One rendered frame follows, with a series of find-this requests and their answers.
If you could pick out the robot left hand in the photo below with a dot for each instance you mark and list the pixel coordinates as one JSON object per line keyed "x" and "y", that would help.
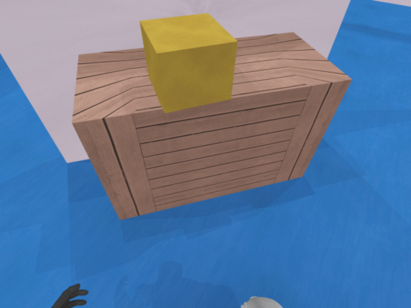
{"x": 71, "y": 292}

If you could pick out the carton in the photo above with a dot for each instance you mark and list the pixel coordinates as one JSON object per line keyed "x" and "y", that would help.
{"x": 190, "y": 60}

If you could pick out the pedestal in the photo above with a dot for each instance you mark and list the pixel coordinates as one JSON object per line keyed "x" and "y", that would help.
{"x": 284, "y": 96}

